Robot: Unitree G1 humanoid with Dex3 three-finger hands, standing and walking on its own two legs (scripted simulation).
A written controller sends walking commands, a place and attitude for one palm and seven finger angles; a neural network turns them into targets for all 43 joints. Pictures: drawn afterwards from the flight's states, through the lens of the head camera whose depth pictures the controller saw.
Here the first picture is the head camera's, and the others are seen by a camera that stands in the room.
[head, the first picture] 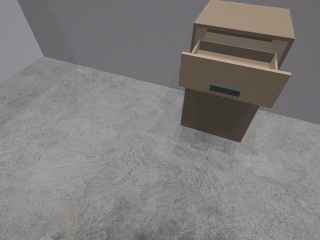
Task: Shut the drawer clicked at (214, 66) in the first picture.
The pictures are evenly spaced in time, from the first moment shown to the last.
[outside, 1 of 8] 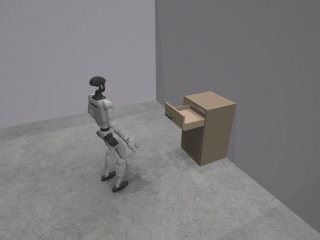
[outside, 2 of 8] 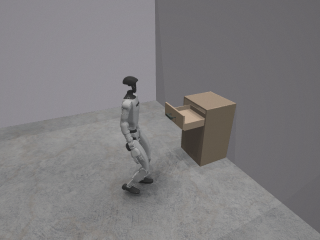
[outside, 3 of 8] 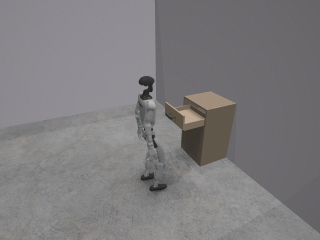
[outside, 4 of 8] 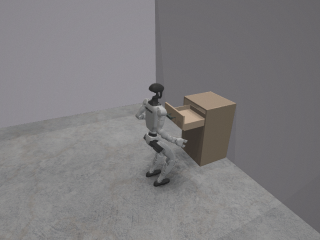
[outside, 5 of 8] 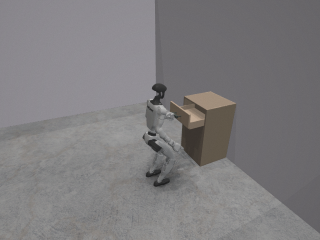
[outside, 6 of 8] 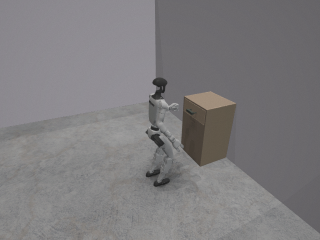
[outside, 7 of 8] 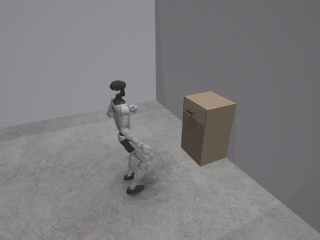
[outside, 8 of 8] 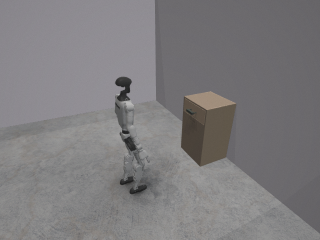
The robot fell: no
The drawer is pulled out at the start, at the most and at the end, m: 0.30 0.30 0.00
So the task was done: yes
